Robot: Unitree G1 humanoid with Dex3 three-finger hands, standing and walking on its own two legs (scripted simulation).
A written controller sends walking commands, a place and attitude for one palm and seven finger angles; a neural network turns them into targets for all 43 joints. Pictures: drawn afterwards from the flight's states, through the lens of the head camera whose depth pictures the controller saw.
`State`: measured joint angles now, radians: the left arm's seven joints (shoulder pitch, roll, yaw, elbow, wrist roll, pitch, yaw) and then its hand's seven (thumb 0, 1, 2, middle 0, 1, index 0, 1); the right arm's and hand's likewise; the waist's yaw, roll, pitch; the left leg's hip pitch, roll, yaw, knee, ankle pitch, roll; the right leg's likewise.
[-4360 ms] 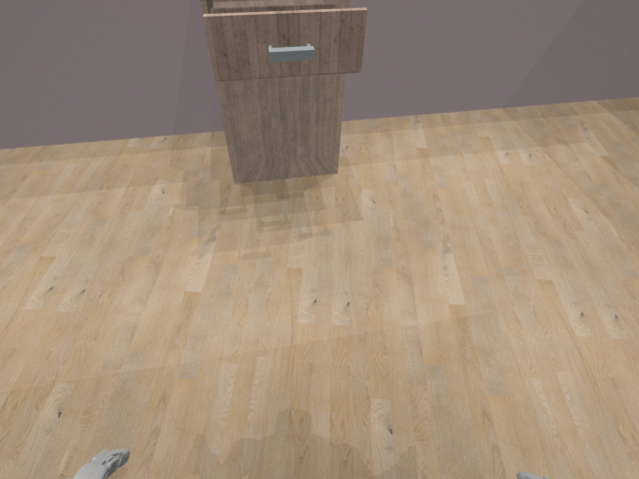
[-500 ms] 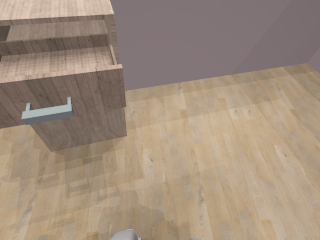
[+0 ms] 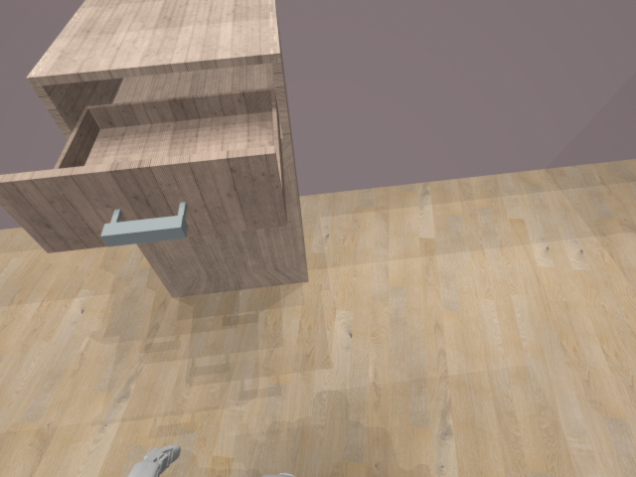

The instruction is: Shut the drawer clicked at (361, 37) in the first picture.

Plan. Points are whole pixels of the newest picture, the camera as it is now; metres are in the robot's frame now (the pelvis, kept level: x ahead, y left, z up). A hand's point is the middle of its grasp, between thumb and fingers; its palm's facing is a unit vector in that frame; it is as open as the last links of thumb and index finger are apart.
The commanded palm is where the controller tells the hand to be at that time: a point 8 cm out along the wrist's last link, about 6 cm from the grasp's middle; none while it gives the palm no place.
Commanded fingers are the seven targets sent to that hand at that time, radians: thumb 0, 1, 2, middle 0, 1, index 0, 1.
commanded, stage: turn to face it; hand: left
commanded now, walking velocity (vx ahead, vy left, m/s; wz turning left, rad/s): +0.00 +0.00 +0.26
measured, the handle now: (148, 220) +0.51 +0.31 -0.01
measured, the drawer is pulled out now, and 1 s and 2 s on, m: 0.30 0.30 0.30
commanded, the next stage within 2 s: take the last steps up to it in 0.06 s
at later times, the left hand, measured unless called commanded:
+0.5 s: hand out of the picture -0.11 +0.19 -0.15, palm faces +0.30 -0.92 -0.24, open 7.3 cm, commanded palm none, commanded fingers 0.00 0.90 0.90 -0.20 -0.30 -0.20 -0.30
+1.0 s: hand (170, 414) +0.24 +0.25 -0.16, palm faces +0.14 -0.97 -0.22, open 7.4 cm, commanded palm none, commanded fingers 0.00 0.90 0.90 -0.20 -0.30 -0.20 -0.30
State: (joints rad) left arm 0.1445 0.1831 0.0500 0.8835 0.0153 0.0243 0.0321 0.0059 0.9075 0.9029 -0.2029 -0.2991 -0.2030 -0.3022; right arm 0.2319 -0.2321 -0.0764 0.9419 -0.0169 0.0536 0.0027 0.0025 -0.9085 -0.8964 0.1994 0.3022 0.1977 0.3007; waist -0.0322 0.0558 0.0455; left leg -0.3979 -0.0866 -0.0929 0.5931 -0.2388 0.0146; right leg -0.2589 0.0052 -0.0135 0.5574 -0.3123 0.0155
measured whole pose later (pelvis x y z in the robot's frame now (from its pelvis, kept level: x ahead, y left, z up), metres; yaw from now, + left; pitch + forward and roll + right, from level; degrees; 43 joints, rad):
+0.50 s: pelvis +0.01 +0.02 +0.01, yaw +10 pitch +0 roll +1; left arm 0.44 0.19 0.05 1.08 0.03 -0.01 0.01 0.01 0.91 0.90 -0.21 -0.30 -0.21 -0.30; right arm 0.13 -0.21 -0.04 0.98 -0.02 0.02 0.03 0.01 -0.91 -0.90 0.19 0.30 0.19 0.30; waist 0.09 -0.01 0.02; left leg -0.26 0.03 0.08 0.60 -0.37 -0.01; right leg -0.14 -0.10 -0.16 0.44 -0.29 0.02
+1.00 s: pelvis +0.15 +0.05 -0.01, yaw +9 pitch -2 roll +2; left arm 0.12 0.19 0.05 0.98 0.02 -0.03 -0.01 0.01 0.91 0.90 -0.20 -0.30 -0.20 -0.30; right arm 0.48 -0.16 -0.02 1.16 -0.02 -0.04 -0.02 0.00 -0.92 -0.90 0.20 0.30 0.20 0.30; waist -0.05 0.00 0.07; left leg 0.08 0.01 0.11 0.45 -0.46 0.00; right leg -0.41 -0.05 -0.11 0.61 -0.18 -0.03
